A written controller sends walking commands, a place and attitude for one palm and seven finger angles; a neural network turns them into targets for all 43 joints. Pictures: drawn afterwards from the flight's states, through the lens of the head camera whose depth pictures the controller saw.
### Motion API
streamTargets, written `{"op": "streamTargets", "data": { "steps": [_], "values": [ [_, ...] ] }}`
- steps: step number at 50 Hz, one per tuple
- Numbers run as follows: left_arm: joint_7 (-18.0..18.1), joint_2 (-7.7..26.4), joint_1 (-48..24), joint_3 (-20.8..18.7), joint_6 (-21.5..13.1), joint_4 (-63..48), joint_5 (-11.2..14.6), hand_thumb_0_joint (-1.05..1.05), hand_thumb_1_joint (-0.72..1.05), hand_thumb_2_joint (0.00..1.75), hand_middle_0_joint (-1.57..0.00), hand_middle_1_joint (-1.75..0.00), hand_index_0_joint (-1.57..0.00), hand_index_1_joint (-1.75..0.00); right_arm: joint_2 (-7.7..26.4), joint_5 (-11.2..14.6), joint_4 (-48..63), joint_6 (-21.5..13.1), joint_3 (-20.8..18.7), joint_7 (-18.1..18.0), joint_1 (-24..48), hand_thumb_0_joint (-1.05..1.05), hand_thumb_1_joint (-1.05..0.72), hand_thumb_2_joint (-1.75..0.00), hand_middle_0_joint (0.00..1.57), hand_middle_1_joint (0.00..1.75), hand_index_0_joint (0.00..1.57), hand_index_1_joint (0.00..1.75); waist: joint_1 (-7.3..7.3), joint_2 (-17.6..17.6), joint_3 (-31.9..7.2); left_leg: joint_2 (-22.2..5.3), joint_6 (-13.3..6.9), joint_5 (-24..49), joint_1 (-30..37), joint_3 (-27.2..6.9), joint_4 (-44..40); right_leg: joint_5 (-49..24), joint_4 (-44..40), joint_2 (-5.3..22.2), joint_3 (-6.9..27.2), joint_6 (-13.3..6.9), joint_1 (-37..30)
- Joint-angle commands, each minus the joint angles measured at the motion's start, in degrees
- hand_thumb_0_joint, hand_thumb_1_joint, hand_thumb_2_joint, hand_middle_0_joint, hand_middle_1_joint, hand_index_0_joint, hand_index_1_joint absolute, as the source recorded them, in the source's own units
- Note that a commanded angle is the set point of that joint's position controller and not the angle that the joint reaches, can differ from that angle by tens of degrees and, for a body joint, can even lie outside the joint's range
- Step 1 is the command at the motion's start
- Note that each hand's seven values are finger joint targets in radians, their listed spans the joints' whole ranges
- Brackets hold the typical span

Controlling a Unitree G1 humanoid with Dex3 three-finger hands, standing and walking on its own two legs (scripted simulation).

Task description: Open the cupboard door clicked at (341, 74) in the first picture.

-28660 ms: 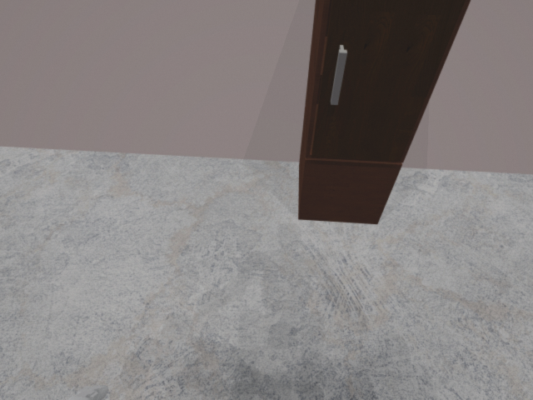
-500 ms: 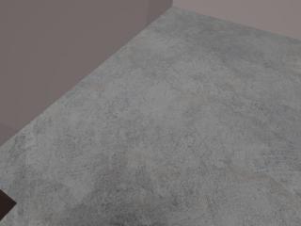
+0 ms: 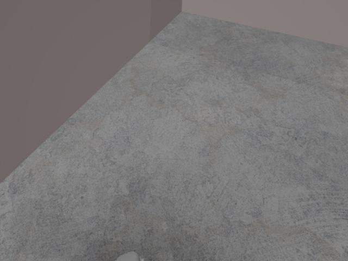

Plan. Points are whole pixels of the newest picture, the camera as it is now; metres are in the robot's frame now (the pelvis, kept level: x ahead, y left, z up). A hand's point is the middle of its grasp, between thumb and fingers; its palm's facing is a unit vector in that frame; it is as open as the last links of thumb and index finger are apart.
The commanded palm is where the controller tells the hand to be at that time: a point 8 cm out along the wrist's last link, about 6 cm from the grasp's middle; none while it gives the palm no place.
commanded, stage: walk to a spot facing it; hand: left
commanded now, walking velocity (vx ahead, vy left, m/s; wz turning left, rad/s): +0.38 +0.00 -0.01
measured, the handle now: out of the picture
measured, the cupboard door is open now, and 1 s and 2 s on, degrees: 54 54 54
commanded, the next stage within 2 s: turn to face it in 0.60 s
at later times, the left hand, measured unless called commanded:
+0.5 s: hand (127, 201) +0.30 +0.15 -0.17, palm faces +0.07 -0.97 -0.24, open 7.3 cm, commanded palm none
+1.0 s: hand (136, 160) +0.45 +0.15 -0.17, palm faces +0.27 -0.94 -0.22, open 7.4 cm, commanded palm none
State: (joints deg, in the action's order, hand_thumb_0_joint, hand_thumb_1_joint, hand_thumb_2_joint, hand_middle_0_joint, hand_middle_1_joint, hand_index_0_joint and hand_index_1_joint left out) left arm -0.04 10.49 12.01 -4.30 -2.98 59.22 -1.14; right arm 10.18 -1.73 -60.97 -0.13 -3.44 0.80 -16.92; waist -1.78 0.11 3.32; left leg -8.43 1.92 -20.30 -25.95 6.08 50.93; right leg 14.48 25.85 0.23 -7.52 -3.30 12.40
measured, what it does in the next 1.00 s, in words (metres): walks ahead: left foot, then right foot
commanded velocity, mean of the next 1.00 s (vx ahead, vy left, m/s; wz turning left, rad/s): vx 0.22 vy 0.00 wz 0.29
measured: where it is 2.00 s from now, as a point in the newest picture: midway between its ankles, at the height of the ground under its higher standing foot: (196, 201)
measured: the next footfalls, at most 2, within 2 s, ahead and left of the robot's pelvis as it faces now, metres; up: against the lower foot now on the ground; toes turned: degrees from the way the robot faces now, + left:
left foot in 0.14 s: +0.18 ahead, +0.14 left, +0.00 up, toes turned +9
right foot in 0.42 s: +0.31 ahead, -0.16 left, +0.00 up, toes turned -8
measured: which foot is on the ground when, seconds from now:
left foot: up 0.00-0.12, down 0.14-0.42, up 0.44-0.76, down 0.78-1.00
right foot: down 0.00-0.16, up 0.18-0.40, down 0.42-0.78, up 0.80-1.00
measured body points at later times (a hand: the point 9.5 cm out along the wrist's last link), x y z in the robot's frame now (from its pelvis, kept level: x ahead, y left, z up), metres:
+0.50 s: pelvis +0.23 -0.05 -0.02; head +0.25 -0.07 +0.43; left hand +0.30 +0.20 -0.15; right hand +0.21 -0.29 -0.18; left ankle +0.16 +0.11 -0.69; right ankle +0.27 -0.15 -0.74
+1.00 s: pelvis +0.41 -0.06 -0.01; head +0.45 -0.06 +0.44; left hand +0.43 +0.20 -0.15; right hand +0.53 -0.28 -0.17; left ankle +0.43 +0.08 -0.74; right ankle +0.46 -0.19 -0.72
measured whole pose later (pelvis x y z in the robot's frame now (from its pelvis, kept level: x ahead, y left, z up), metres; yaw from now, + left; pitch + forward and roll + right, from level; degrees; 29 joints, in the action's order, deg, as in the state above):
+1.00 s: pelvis +0.41 -0.06 -0.01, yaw +13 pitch +0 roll -1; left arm -0.4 10.5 8.9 -3.8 0.3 55.1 -0.6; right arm 11.5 -1.9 -56.2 1.1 -2.5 -0.2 -10.2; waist 0.0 1.8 5.1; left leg -3.2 1.3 -13.2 -20.7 0.4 33.7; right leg 22.8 46.0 3.9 -4.0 3.6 23.6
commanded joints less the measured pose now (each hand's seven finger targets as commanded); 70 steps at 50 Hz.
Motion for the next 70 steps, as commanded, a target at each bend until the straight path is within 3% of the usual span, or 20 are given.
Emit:
{"op": "streamTargets", "data": {
  "steps": [1,5,8,12,19,21,22,26,36,38,39,49,50,52,56,62,65,66,67,70],
  "values": [
    [-0.45,7.87,5.39,-1.17,-1.29,0.34,0.01,0.0,0.9,0.9,-0.2,-0.3,-0.2,-0.3,0.68,0.02,4.35,-2.08,0.14,0.74,2.15,0.0,-0.9,-0.9,0.2,0.3,0.2,0.3,2.11,-3.9,-0.87,1.63,-0.06,5.62,1.7,1.35,-12.71,1.23,-14.54,14.49,12.3,-6.81,-2.1],
    [-0.4,7.22,6.15,-0.85,-1.14,1.43,0.39,0.0,0.9,0.9,-0.2,-0.3,-0.2,-0.3,3.79,0.03,3.5,-3.31,-0.35,0.15,-0.47,0.0,-0.9,-0.9,0.2,0.3,0.2,0.3,-0.73,-2.53,-1.54,3.43,-1.65,9.37,14.77,2.74,-23.45,-7.87,-4.34,11.25,8.51,-3.8,-0.14],
    [-0.98,3.8,0.34,0.51,-1.7,-3.92,0.17,0.0,0.9,0.9,-0.2,-0.3,-0.2,-0.3,14.49,-1.22,-0.91,-3.36,-2.79,-1.51,-19.3,0.0,-0.9,-0.9,0.2,0.3,0.2,0.3,-8.4,15.28,-8.04,-20.84,-16.16,7.63,38.27,-31.7,-34.74,17.82,38.77,-0.48,2.28,1.72,27.79],
    [-1.97,3.31,-3.42,-0.14,-0.26,-4.19,-0.27,0.0,0.9,0.9,-0.2,-0.3,-0.2,-0.3,8.36,-0.66,2.51,-4.13,-1.15,-1.92,-5.27,0.0,-0.9,-0.9,0.2,0.3,0.2,0.3,-0.9,7.73,1.67,-14.83,-10.53,5.45,19.35,-16.5,-39.41,7.42,37.92,8.39,8.16,2.93,27.49],
    [-2.42,4.48,6.7,-0.97,0.76,-0.47,-0.56,0.0,0.9,0.9,-0.2,-0.3,-0.2,-0.3,9.13,-0.3,2.94,-2.48,-1.54,-0.96,0.95,0.0,-0.9,-0.9,0.2,0.3,0.2,0.3,5.22,2.62,-1.1,-3.54,-4.63,-10.33,3.12,-1.82,-29.78,-0.25,8.06,2.43,-1.75,3.76,-5.5],
    [-1.43,14.3,17.43,-3.21,0.04,1.83,-0.96,0.0,0.9,0.9,-0.2,-0.3,-0.2,-0.3,3.39,0.68,5.2,-2.14,-0.12,-0.17,3.24,0.0,-0.9,-0.9,0.2,0.3,0.2,0.3,11.14,-20.32,-1.76,7.48,-1.03,-14.7,-12.78,6.05,-1.22,21.98,-10.24,19.07,26.03,-3.21,-16.45],
    [-0.7,15.16,19.5,-2.99,0.28,1.89,-0.27,0.0,0.9,0.9,-0.2,-0.3,-0.2,-0.3,3.62,0.66,7.88,-2.03,-0.11,0.25,7.55,0.0,-0.9,-0.9,0.2,0.3,0.2,0.3,12.01,-16.93,-1.49,5.72,-2.01,-17.33,-15.31,-0.09,11.24,27.83,-19.6,26.06,37.96,-7.77,-15.15],
    [0.57,6.61,7.71,-0.61,-0.86,-0.66,-0.55,0.0,0.9,0.9,-0.2,-0.3,-0.2,-0.3,3.82,0.21,5.27,-2.06,-0.47,0.06,5.77,0.0,-0.9,-0.9,0.2,0.3,0.2,0.3,3.84,-10.7,-0.76,-1.63,-1.16,-2.56,-10.36,-5.61,11.76,5.42,-15.15,21.94,17.77,-5.87,-4.26],
    [0.48,7.07,7.91,-0.3,-1.5,2.14,0.48,0.0,0.9,0.9,-0.2,-0.3,-0.2,-0.3,2.85,0.27,3.95,-2.38,0.3,0.65,1.4,0.0,-0.9,-0.9,0.2,0.3,0.2,0.3,-0.41,-4.38,-3.03,6.04,-2.73,14.16,11.99,4.3,-22.83,-29.62,1.12,14.7,-3.09,0.17,-6.98],
    [0.4,4.24,8.32,0.2,-0.97,-1.03,0.82,0.0,0.9,0.9,-0.2,-0.3,-0.2,-0.3,12.53,-0.46,2.14,-2.64,-1.9,-0.71,-11.12,0.0,-0.9,-0.9,0.2,0.3,0.2,0.3,-5.13,12.23,-12.42,-10.98,-12.64,41.77,35.63,-18.26,-22.22,-4.18,27.76,5.85,-6.56,6.24,13.88],
    [0.75,4.45,4.34,0.56,-0.97,-3.86,0.64,0.0,0.9,0.9,-0.2,-0.3,-0.2,-0.3,15.33,-0.06,1.38,-2.09,-2.28,-1.41,-14.75,0.0,-0.9,-0.9,0.2,0.3,0.2,0.3,-6.73,13.85,-13.67,-18.9,-18.34,51.09,35.33,-27.7,-26.37,23.68,42.25,2.03,-0.94,6.16,18.59],
    [-0.08,4.77,7.15,-1.25,3.18,-4.97,0.23,0.0,0.9,0.9,-0.2,-0.3,-0.2,-0.3,12.93,-0.01,10.2,0.94,-2.35,-1.67,10.64,0.0,-0.9,-0.9,0.2,0.3,0.2,0.3,4.64,7.27,-4.64,-2.83,-7.01,1.35,-3.07,-15.05,-28.43,2.42,11.36,1.19,0.32,7.28,-3.4],
    [0.23,6.91,8.77,-1.8,2.94,-5.24,-0.07,0.0,0.9,0.9,-0.2,-0.3,-0.2,-0.3,11.56,0.2,11.12,1.39,-2.41,-1.4,11.38,0.0,-0.9,-0.9,0.2,0.3,0.2,0.3,5.76,1.51,-3.81,1.0,-4.74,-4.13,-7.26,-12.94,-23.78,3.93,3.64,3.67,3.04,6.63,-7.33],
    [1.14,15.96,8.41,-3.21,2.92,-7.97,-0.86,0.0,0.9,0.9,-0.2,-0.3,-0.2,-0.3,6.57,0.66,14.0,1.79,-1.96,-0.3,13.09,0.0,-0.9,-0.9,0.2,0.3,0.2,0.3,8.07,-19.92,-3.3,9.69,0.16,-15.35,-10.99,-3.43,5.56,14.41,-16.59,28.0,29.2,-3.22,-2.57],
    [1.71,9.96,-1.57,-1.33,2.4,-11.26,-0.59,0.0,0.9,0.9,-0.2,-0.3,-0.2,-0.3,6.17,0.49,12.22,2.44,-1.9,0.4,9.99,0.0,-0.9,-0.9,0.2,0.3,0.2,0.3,1.92,-14.31,-2.13,4.05,1.02,-7.79,-8.37,-4.94,16.15,-10.5,-8.18,21.03,10.78,-2.91,-0.08],
    [1.49,13.25,3.32,-2.0,1.79,-9.24,-0.56,0.0,0.9,0.9,-0.2,-0.3,-0.2,-0.3,4.57,1.14,13.64,1.56,-0.39,0.88,11.06,0.0,-0.9,-0.9,0.2,0.3,0.2,0.3,3.82,-11.33,-7.14,7.68,1.08,-3.04,0.18,2.1,-12.87,-41.93,3.95,20.03,1.89,-1.08,-13.6],
    [0.93,12.73,0.86,-2.03,2.12,-11.23,0.6,0.0,0.9,0.9,-0.2,-0.3,-0.2,-0.3,10.6,0.34,12.48,0.91,-1.75,0.55,3.49,0.0,-0.9,-0.9,0.2,0.3,0.2,0.3,-1.01,-3.06,-11.12,3.81,-2.21,22.49,20.86,-1.96,-25.36,-30.33,17.68,16.99,-3.15,4.7,-0.15],
    [0.56,8.88,-0.57,-1.04,2.51,-13.82,0.97,0.0,0.9,0.9,-0.2,-0.3,-0.2,-0.3,17.47,-0.13,12.18,0.59,-3.48,0.19,-1.01,0.0,-0.9,-0.9,0.2,0.3,0.2,0.3,-3.52,14.54,-12.76,-12.24,-11.3,47.37,30.75,-23.61,-25.84,8.29,30.57,8.58,-4.25,9.04,17.02],
    [1.04,8.67,-5.45,-0.14,3.1,-16.18,0.38,0.0,0.9,0.9,-0.2,-0.3,-0.2,-0.3,19.53,0.09,10.99,1.11,-3.71,-0.18,-4.75,0.0,-0.9,-0.9,0.2,0.3,0.2,0.3,-5.01,12.13,-11.44,-17.72,-16.51,54.28,29.93,-26.91,-26.02,24.58,38.52,6.44,2.39,8.72,21.72],
    [1.2,8.44,-6.18,-0.6,4.04,-14.58,0.57,0.0,0.9,0.9,-0.2,-0.3,-0.2,-0.3,16.68,0.02,12.33,0.78,-3.01,-1.83,2.2,0.0,-0.9,-0.9,0.2,0.3,0.2,0.3,-1.92,14.82,-8.37,-11.19,-13.94,47.95,21.86,-21.49,-25.71,17.53,39.95,6.64,7.77,8.57,21.9]
  ]
}}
